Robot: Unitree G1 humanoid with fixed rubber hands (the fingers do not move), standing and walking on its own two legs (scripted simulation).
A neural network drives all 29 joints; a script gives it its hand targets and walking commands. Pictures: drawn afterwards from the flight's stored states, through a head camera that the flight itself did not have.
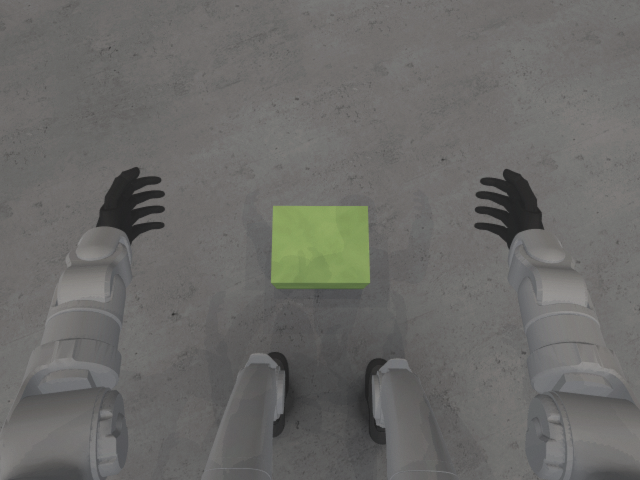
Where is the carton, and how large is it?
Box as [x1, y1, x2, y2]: [271, 206, 369, 288]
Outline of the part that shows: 273,206 271,282 276,288 363,288 369,283 367,206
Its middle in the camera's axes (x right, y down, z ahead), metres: +0.01 +0.02 +1.02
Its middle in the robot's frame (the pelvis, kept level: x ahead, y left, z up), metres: +0.49 +0.01 -0.61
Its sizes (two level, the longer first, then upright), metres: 0.239 0.194 0.145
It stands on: the floor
